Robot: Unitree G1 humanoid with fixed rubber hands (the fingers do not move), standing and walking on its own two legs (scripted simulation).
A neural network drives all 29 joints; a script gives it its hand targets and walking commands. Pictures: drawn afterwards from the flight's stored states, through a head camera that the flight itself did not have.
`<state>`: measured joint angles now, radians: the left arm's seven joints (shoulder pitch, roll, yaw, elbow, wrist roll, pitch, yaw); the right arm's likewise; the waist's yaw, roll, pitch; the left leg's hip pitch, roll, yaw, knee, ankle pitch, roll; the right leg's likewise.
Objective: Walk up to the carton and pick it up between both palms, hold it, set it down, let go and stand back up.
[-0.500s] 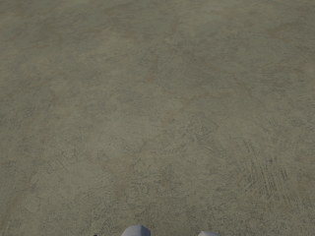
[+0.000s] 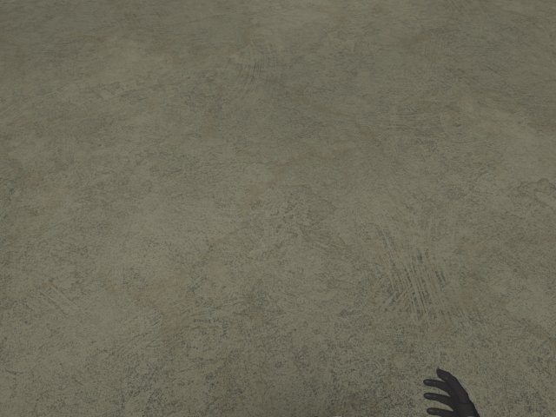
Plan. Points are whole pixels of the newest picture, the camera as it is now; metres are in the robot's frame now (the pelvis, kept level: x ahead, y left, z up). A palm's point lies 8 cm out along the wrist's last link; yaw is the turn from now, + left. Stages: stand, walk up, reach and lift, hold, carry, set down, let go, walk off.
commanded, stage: walk up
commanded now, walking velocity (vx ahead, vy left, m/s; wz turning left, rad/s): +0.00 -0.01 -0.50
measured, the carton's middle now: out of the picture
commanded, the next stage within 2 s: none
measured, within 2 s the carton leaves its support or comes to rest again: neither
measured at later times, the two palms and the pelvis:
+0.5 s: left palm (220, 373) +0.19 +0.14 -0.12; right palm out of the picture -0.09 -0.29 -0.17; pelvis +0.00 -0.05 -0.01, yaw -18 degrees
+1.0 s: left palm out of the picture +0.13 +0.13 -0.13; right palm out of the picture +0.01 -0.36 -0.12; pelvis +0.00 -0.08 +0.00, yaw -30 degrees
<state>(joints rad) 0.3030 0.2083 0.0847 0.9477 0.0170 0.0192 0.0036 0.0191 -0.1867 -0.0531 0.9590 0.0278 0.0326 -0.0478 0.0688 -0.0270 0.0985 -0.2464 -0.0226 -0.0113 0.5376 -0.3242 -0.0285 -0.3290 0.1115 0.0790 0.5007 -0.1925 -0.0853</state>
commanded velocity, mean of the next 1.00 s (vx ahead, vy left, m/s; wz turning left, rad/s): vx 0.00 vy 0.00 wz -0.50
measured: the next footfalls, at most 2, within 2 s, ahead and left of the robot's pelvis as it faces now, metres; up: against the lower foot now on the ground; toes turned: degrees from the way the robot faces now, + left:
left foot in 0.02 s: +0.01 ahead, +0.12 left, +0.00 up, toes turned -1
right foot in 0.42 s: +0.01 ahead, -0.14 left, +0.00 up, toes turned -24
